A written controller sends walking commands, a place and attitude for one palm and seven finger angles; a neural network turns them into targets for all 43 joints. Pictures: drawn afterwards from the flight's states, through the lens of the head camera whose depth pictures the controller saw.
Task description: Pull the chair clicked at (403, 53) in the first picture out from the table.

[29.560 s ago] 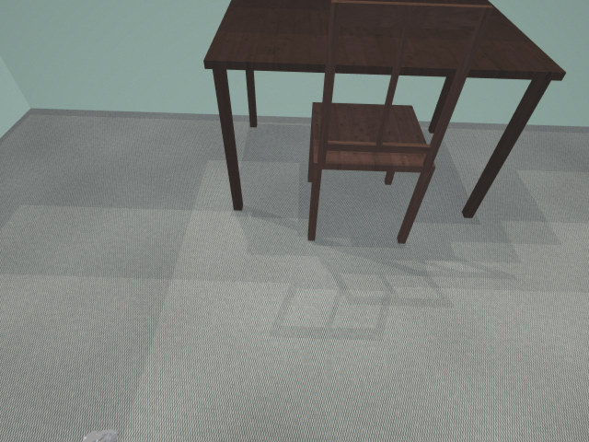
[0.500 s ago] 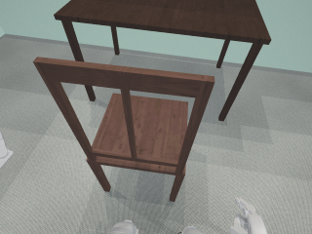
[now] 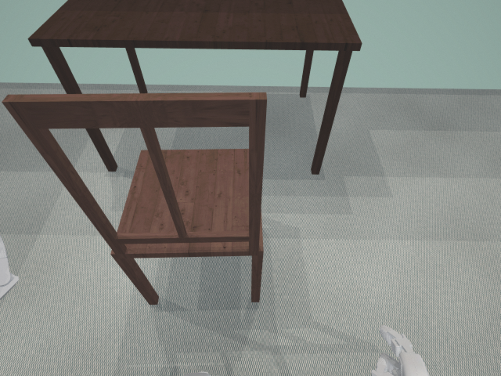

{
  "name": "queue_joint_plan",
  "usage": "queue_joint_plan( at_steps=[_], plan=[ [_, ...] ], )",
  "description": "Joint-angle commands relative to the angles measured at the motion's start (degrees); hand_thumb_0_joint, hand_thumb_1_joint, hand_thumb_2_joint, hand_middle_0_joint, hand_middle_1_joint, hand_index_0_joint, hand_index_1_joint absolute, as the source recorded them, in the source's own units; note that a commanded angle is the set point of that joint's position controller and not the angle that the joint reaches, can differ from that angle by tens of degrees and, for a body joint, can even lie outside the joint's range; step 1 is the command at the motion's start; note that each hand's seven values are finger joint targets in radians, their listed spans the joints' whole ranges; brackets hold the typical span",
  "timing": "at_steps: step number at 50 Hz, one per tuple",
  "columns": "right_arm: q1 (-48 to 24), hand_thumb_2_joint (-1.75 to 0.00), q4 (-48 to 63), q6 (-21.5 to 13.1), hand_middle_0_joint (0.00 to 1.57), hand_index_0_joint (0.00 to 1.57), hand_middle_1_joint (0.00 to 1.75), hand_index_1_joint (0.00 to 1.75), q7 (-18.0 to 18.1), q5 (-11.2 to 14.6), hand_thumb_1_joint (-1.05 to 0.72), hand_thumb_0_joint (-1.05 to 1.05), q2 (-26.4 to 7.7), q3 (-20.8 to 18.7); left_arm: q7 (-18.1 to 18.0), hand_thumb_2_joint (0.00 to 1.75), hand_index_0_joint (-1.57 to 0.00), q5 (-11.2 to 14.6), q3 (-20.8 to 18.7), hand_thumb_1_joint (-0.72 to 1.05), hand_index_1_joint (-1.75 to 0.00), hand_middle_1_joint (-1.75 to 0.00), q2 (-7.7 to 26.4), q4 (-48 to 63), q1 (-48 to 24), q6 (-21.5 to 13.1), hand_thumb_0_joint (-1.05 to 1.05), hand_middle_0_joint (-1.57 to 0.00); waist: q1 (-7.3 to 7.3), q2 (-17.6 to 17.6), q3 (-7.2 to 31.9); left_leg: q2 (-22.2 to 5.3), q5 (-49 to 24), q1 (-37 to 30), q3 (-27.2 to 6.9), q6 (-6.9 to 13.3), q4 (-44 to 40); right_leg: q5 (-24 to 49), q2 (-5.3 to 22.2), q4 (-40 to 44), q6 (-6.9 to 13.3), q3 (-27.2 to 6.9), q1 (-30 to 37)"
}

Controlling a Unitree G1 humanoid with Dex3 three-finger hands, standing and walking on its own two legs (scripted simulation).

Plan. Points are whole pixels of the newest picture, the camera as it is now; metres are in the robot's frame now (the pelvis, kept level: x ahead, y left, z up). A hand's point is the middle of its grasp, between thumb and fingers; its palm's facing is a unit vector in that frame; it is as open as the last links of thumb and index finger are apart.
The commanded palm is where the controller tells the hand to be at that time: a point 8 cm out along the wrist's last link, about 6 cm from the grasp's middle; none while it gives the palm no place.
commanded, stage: stop stepping back and stand still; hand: left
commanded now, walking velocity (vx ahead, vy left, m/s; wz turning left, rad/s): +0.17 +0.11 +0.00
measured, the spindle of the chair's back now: (168, 191) +0.49 +0.20 -0.05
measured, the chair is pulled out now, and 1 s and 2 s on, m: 0.53 0.53 0.53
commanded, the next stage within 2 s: let the arm hang, fingers relaxed in 0.52 s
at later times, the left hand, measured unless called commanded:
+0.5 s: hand out of the picture +0.16 +0.27 +0.16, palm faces +0.48 -0.75 -0.44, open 7.4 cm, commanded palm +0.11 +0.30 +0.18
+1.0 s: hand out of the picture +0.04 +0.17 -0.17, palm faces +0.11 -0.98 -0.17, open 6.8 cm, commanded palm none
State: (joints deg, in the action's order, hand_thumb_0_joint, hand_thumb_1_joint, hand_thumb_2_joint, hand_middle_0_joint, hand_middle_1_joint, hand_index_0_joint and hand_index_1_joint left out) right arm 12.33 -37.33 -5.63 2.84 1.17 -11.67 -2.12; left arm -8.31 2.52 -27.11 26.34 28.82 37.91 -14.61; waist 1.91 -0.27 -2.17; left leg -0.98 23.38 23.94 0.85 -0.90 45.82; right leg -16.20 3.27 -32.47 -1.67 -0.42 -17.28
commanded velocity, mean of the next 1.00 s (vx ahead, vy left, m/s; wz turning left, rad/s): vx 0.04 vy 0.00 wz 0.00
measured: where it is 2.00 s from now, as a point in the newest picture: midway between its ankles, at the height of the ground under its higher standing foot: outside the picture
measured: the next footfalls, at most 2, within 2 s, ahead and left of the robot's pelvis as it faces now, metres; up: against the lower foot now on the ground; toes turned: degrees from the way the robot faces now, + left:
left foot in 0.06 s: +0.04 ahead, +0.13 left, +0.00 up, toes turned +3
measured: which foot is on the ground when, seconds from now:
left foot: up 0.00-0.04, down 0.06-1.00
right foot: down 0.00-1.00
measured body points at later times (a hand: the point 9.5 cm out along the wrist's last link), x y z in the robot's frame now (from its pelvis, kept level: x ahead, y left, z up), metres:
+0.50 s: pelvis -0.03 +0.00 +0.01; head -0.03 +0.00 +0.46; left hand +0.13 +0.31 +0.19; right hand +0.13 -0.22 -0.08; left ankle +0.00 +0.13 -0.73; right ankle +0.01 -0.14 -0.73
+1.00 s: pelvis -0.01 -0.01 +0.00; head +0.01 +0.02 +0.45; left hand +0.03 +0.22 -0.15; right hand +0.02 -0.24 -0.14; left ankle +0.00 +0.13 -0.73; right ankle +0.01 -0.14 -0.73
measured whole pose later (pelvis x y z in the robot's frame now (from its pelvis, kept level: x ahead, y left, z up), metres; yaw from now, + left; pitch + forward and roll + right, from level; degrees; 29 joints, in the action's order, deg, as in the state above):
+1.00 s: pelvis -0.01 -0.01 +0.00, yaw +4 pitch -1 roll -1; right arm 17.2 -55.6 0.8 1.0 -1.5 -9.1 -0.3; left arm -1.8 -0.4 -1.4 10.2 -49.6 15.5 1.4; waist -0.2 -2.1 -3.6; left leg -1.7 14.1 14.9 -2.2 -1.3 30.2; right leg -13.7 1.7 -27.9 -0.8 3.4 -12.7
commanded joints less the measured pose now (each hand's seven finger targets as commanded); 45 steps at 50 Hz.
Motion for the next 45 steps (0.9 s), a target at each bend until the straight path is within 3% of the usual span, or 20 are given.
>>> queue_joint_plan(
  at_steps=[1,3,5,7,8,11,14,19,21,30,31,32,33,34,36,37,38,40,43,45],
  plan=[
    [-5.1,-0.9,10.0,-4.7,0.2,0.2,0.3,0.3,1.6,0.2,-0.9,0.0,-6.1,-1.9,-3.3,0.9,-0.2,0.3,-7.8,0.9,-0.3,-0.3,10.8,10.3,-3.7,-2.4,0.0,-0.2,-0.61,-6.5,6.2,-1.3,-6.0,-9.2,-0.3,2.0,-22.9,6.8,9.2,7.4,4.8,-6.0,5.8],
    [-5.0,-0.9,10.4,-6.4,0.2,0.2,0.3,0.3,1.8,0.6,-0.9,0.0,-7.7,-2.8,-2.9,0.9,-0.2,0.2,-6.7,0.9,-0.3,-0.3,10.6,14.0,-3.6,-3.1,0.0,-0.2,-1.68,1.1,5.4,-6.2,-16.5,-11.1,-4.7,3.5,-27.0,8.9,4.9,4.5,2.8,-4.3,7.5],
    [-4.8,-0.9,10.2,-6.6,0.2,0.2,0.3,0.3,1.4,0.6,-0.9,0.0,-7.0,-2.0,-2.3,0.9,-0.2,-0.8,-7.1,0.9,-0.3,-0.3,10.6,13.4,-2.9,-3.1,0.0,-0.2,-1.62,15.4,3.4,-8.9,-9.8,-7.3,-9.4,4.5,-29.0,-0.8,2.0,3.3,1.3,0.4,5.4],
    [-4.5,-0.9,9.5,-7.0,0.2,0.2,0.3,0.3,1.5,0.9,-0.9,0.0,-6.8,-2.1,-2.2,0.9,-0.2,-1.5,-7.0,0.9,-0.3,-0.3,10.7,13.7,-6.5,-3.4,0.0,-0.2,-1.74,14.6,0.7,-8.8,0.6,0.4,-9.2,4.9,-30.1,-1.3,1.0,4.1,1.4,1.1,9.4],
    [-3.9,-0.9,9.1,-7.2,0.2,0.2,0.3,0.3,1.6,0.8,-0.9,0.0,-6.9,-2.1,-2.5,0.9,-0.2,-1.6,-6.8,0.9,-0.3,-0.3,10.0,12.1,-6.8,-3.6,0.0,-0.2,-1.59,11.2,0.7,-7.7,2.6,1.1,-8.6,4.6,-29.0,-0.1,1.0,6.3,1.6,0.1,10.4],
    [-2.7,-0.9,8.7,-6.8,0.2,0.2,0.3,0.3,1.2,0.8,-0.9,0.0,-7.4,-2.4,-2.5,0.9,-0.2,-1.6,-5.1,0.9,-0.3,-0.3,7.2,6.1,-6.9,-3.0,0.0,-0.2,-1.17,5.9,-0.1,-4.8,9.2,1.1,-6.1,3.5,-27.2,-5.2,0.4,10.6,2.1,-2.5,7.8],
    [-3.0,-0.9,8.8,-6.3,0.2,0.2,0.3,0.3,1.2,0.4,-0.9,0.0,-7.4,-2.1,-2.3,0.9,-0.2,-1.7,-3.5,0.9,-0.3,-0.3,6.2,5.6,-9.6,-2.7,0.0,-0.2,-0.91,4.6,-0.7,-4.3,11.0,-0.7,-6.0,3.6,-26.9,-9.6,0.2,12.7,2.4,-3.5,4.7],
    [-4.2,-0.9,8.8,-6.1,0.2,0.2,0.3,0.3,1.6,0.0,-0.9,0.0,-6.7,-1.5,-2.6,0.9,-0.2,-1.7,-2.9,0.9,-0.3,-0.3,6.7,7.8,-11.6,-1.5,0.0,-0.2,-1.2,3.7,1.5,-4.6,8.6,-3.8,-6.2,4.2,-26.8,-7.4,0.0,12.8,2.6,-3.9,5.6],
    [-4.4,-0.9,8.8,-5.8,0.2,0.2,0.3,0.3,1.5,-0.2,-0.9,0.0,-6.6,-1.4,-2.5,0.9,-0.2,-1.6,-2.7,0.9,-0.3,-0.3,6.4,8.0,-11.8,-1.0,0.0,-0.2,-1.21,1.0,1.1,-4.1,5.3,-4.9,-5.7,3.8,-25.4,-6.2,0.6,14.3,2.9,-5.4,4.8],
    [-5.3,-0.9,8.9,-5.0,0.2,0.2,0.3,0.3,1.3,-0.1,-0.9,0.0,-6.3,-1.2,-2.4,0.9,-0.2,-1.1,-3.2,0.9,-0.3,-0.3,6.6,8.2,-10.2,-0.6,0.0,-0.2,-1.43,3.1,2.9,-4.6,-6.0,-8.6,-4.7,3.1,-26.0,5.1,1.1,13.9,2.7,-4.6,8.4],
    [-4.2,-0.9,-3.8,-4.6,0.2,0.2,0.3,0.3,-4.2,-1.4,-0.9,0.0,-11.7,-2.6,6.3,0.9,-0.2,-6.1,21.0,0.9,-0.3,-0.3,-6.8,-35.2,-11.2,9.6,0.0,-0.2,1.17,3.2,2.4,-4.8,-23.1,-5.3,-5.3,2.7,-16.5,16.9,2.3,1.1,2.8,0.9,1.1],
    [0.1,-0.9,-4.5,-1.3,0.2,0.2,0.3,0.3,-3.7,-1.3,-0.9,0.0,-5.5,-1.7,7.4,0.9,-0.2,-4.9,20.7,0.9,-0.3,-0.3,-11.7,-37.0,-10.0,13.7,0.0,-0.2,-0.4,1.4,6.7,-4.4,-29.9,-8.5,-2.8,2.0,-17.4,16.8,1.9,3.2,2.2,0.5,2.8],
    [0.2,-0.9,-4.0,-0.2,0.2,0.2,0.3,0.3,-3.4,-1.9,-0.9,0.0,-5.3,-1.0,7.6,0.9,-0.2,-4.3,21.9,0.9,-0.3,-0.3,-12.6,-38.8,-10.9,14.4,0.0,-0.2,-1.1,1.7,8.3,-5.8,-24.9,-7.5,-5.1,2.8,-18.1,11.7,2.2,3.0,2.3,1.1,3.3],
    [-0.3,-0.9,-3.4,0.9,0.2,0.2,0.3,0.3,-3.3,-2.3,-0.9,0.0,-5.6,-0.7,7.6,0.9,-0.2,-4.4,22.0,0.9,-0.3,-0.3,-11.5,-41.4,-13.3,14.5,0.0,-0.2,-1.58,-1.1,6.5,-5.7,-22.7,-5.1,-6.7,3.4,-18.7,10.1,1.8,2.9,2.3,1.0,3.8],
    [0.0,-0.9,-3.4,2.3,0.2,0.2,0.3,0.3,-3.2,-2.7,-0.9,0.0,-6.4,-0.4,7.4,0.9,-0.2,-4.5,22.6,0.9,-0.3,-0.3,-9.7,-47.7,-16.9,14.2,0.0,-0.2,-1.87,-10.1,7.3,-4.1,-24.8,-6.1,-6.9,3.5,-16.5,15.6,3.0,3.6,3.6,-0.9,6.2],
    [0.7,-0.9,-4.0,2.9,0.2,0.2,0.3,0.3,-3.0,-2.6,-0.9,0.0,-6.4,-0.5,7.2,0.9,-0.2,-4.5,22.8,0.9,-0.3,-0.3,-8.9,-50.9,-18.7,14.3,0.0,-0.2,-1.5,-11.7,7.6,-3.1,-25.9,-7.7,-6.2,3.3,-16.1,18.4,3.8,3.5,4.6,-1.3,6.6],
    [1.0,-0.9,-5.0,3.3,0.2,0.2,0.3,0.3,-2.8,-2.6,-0.9,0.0,-6.8,-0.3,7.1,0.9,-0.2,-4.3,23.1,0.9,-0.3,-0.3,-8.3,-54.1,-19.9,14.5,0.0,-0.2,-1.44,-11.0,7.4,-2.8,-27.7,-9.1,-5.8,3.1,-16.2,19.8,4.1,3.3,4.9,-1.5,6.8],
    [0.9,-0.9,-7.3,3.8,0.2,0.2,0.3,0.3,-2.6,-2.5,-0.9,0.0,-7.0,0.2,6.9,0.9,-0.2,-3.9,24.0,0.9,-0.3,-0.3,-7.7,-60.9,-20.7,14.8,0.0,-0.2,-1.82,-4.0,6.5,-3.3,-29.3,-10.8,-6.0,3.1,-18.2,17.2,3.2,3.8,4.1,-1.0,6.9],
    [1.1,-0.9,-11.0,4.3,0.2,0.2,0.3,0.3,-2.3,-2.2,-0.9,0.0,-6.7,0.9,6.7,0.9,-0.2,-3.5,25.1,0.9,-0.3,-0.3,-7.4,-69.9,-20.2,15.1,0.0,-0.2,-2.35,5.6,2.0,-3.8,-23.1,-9.3,-6.3,3.0,-21.3,9.1,1.8,6.7,3.3,-1.1,6.4],
    [2.9,-0.9,-12.8,4.5,0.2,0.2,0.3,0.3,-2.0,-2.2,-0.9,0.0,-4.9,0.9,6.5,0.9,-0.2,-3.6,24.9,0.9,-0.3,-0.3,-8.8,-74.1,-18.6,14.9,0.0,-0.2,-2.07,8.6,2.4,-3.4,-17.3,-9.8,-5.6,2.7,-21.8,7.4,1.9,8.4,3.8,-1.2,6.6]
  ],
)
